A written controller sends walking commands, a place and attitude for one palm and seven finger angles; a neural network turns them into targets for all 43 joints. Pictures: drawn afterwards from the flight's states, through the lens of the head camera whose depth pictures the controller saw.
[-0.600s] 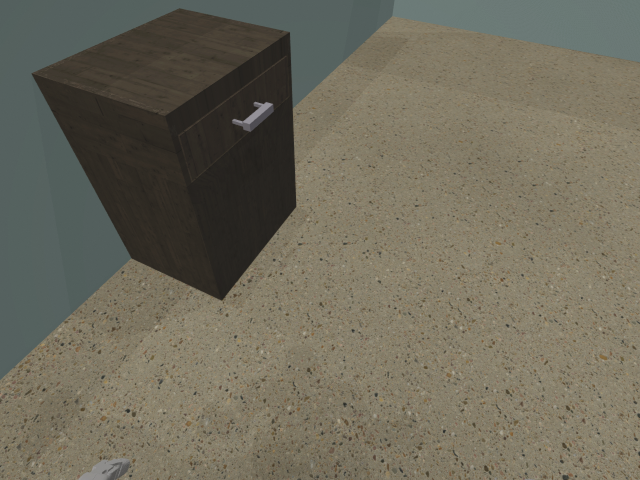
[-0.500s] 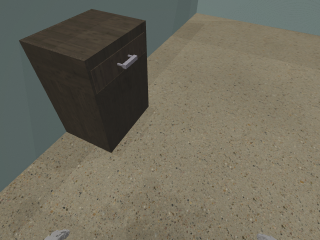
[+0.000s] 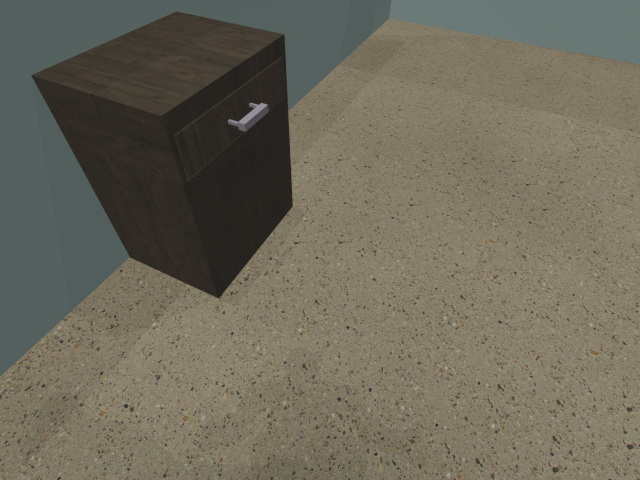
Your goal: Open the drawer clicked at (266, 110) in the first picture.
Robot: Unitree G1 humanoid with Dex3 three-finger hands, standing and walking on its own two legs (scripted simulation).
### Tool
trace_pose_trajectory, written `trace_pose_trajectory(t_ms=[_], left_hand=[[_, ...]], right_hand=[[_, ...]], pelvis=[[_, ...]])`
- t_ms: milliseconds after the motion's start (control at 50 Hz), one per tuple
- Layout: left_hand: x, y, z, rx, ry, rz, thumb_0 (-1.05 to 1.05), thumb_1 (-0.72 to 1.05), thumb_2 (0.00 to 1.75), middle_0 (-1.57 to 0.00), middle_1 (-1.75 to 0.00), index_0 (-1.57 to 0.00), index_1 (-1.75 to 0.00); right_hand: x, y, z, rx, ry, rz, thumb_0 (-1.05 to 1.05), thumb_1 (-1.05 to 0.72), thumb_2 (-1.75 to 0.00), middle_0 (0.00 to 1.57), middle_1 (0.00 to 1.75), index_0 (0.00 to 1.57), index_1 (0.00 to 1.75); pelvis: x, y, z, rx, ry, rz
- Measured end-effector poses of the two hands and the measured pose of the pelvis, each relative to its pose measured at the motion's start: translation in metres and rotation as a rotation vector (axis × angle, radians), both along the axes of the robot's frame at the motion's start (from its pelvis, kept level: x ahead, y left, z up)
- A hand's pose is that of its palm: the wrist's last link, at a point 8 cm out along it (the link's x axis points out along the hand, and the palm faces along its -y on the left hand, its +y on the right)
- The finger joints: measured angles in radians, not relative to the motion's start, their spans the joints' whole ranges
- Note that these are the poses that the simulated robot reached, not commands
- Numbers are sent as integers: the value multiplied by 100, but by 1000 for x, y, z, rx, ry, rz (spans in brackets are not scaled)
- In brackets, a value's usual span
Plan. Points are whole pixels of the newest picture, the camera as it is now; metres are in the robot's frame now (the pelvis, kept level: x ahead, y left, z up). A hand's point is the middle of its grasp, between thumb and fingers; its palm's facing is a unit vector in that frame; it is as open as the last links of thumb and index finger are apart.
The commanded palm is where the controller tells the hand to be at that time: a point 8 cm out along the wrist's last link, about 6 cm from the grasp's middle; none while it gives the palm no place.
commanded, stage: stand and wait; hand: left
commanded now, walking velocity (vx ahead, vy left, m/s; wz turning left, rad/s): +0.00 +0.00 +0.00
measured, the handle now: (247, 115) +1.11 +0.29 -0.14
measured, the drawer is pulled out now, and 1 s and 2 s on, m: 0.00 0.00 0.00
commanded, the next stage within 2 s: look at it before walking up in 0.22 s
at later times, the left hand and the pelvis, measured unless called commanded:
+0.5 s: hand out of the picture +0.07 +0.24 -0.15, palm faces -0.02 -0.94 -0.34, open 7.4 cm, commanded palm none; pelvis -0.01 -0.01 +0.00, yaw +0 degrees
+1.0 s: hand out of the picture +0.07 +0.24 -0.15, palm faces -0.02 -0.94 -0.33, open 7.4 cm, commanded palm none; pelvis +0.00 +0.00 +0.00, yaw +0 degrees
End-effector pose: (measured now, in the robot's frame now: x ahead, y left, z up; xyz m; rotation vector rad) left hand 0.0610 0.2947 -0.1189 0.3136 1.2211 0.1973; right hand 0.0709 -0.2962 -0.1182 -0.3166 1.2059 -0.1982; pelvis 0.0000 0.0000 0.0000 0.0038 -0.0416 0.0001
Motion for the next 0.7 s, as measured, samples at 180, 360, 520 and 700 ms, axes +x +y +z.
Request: trace_pose_trajectory(t_ms=[180, 360, 520, 700], left_hand=[[0, -3, 2, 1, -10, -7, 1, 90, 90, -20, -30, -20, -30], [4, -7, 4, -2, -28, -15, 1, 90, 90, -20, -30, -20, -30], [2, -8, 3, -5, -18, -13, 1, 90, 90, -20, -30, -20, -30], [-1, -8, 1, -6, 1, -5, 1, 90, 90, -20, -30, -20, -30]], right_hand=[[-15, -2, -2, 7, 19, -16, 1, -91, -90, 20, 30, 20, 30], [-16, -1, -2, 16, 9, -15, 1, -91, -90, 20, 30, 20, 30], [-15, -2, -2, 16, 13, -12, 1, -91, -90, 20, 30, 20, 30], [-11, -3, -1, 10, 19, -12, 1, -91, -90, 20, 30, 20, 30]], pelvis=[[-5, -3, 1, 0, -4, -3], [-8, -4, 2, 1, -3, -5], [-8, -5, 2, 0, 3, -5], [-4, -5, 2, 0, 4, -4]])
